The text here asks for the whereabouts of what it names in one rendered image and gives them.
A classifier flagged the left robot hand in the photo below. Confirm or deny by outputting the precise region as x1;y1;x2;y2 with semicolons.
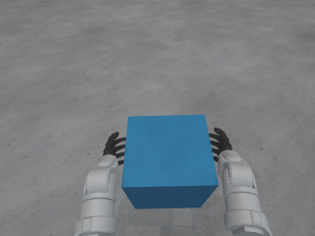
103;132;126;165

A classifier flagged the robot right forearm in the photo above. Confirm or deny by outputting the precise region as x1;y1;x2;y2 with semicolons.
218;149;273;236

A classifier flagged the carton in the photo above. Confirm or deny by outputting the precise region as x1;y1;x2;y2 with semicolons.
121;114;219;209

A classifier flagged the robot left forearm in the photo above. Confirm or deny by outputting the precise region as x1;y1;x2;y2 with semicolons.
73;154;121;236

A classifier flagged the right robot hand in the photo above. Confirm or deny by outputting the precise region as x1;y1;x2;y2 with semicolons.
209;127;232;162

